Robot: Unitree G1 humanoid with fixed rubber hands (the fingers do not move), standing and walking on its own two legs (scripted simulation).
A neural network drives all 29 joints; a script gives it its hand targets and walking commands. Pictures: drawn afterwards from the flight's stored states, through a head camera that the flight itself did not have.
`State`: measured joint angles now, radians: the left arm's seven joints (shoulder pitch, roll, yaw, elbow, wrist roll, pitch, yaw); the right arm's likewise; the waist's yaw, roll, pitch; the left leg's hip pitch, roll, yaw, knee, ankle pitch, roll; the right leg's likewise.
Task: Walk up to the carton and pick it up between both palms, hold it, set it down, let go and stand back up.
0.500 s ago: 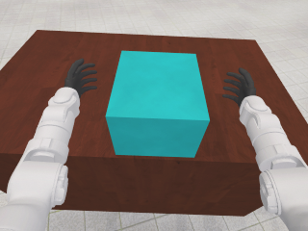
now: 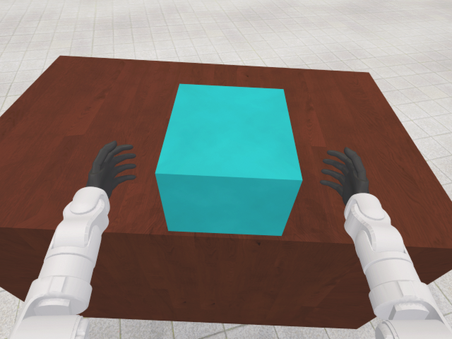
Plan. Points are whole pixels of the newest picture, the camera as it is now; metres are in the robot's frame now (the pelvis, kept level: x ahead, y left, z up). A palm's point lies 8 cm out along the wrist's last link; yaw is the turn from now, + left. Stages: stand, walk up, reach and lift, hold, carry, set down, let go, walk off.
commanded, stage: set down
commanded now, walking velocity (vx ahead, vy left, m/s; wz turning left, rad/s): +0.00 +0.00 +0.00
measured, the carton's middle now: (228, 156) +0.49 +0.02 +0.03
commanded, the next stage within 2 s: let go in 1.72 s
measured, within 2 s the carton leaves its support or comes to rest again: neither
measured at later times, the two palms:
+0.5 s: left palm (92, 238) +0.26 +0.25 +0.05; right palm (361, 243) +0.27 -0.21 +0.05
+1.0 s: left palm (95, 269) +0.22 +0.24 +0.02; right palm (358, 275) +0.23 -0.20 +0.02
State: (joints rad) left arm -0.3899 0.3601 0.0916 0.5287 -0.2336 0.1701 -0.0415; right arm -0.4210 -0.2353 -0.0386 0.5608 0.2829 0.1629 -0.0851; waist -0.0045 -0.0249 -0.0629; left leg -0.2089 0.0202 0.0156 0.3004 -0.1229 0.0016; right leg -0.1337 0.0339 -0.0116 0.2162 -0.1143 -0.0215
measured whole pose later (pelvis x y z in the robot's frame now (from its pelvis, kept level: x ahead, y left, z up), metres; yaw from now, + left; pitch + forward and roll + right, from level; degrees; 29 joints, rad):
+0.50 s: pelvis +0.01 +0.00 +0.00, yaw -1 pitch +0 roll -1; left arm 0.07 0.34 0.06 0.12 -0.26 0.16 -0.03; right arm 0.09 -0.23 -0.02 0.09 0.27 0.14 -0.06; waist 0.04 -0.02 -0.03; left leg -0.14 0.02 0.03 0.29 -0.14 0.00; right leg -0.07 0.03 0.01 0.21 -0.13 -0.02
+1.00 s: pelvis +0.03 +0.00 +0.00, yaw -2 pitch +1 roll -1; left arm 0.30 0.32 0.04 0.04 -0.23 0.13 -0.04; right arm 0.31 -0.20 0.04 0.07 0.25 0.05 -0.07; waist 0.05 -0.02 -0.04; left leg -0.13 0.03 0.04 0.29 -0.17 -0.01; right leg -0.07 0.04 0.02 0.21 -0.15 -0.02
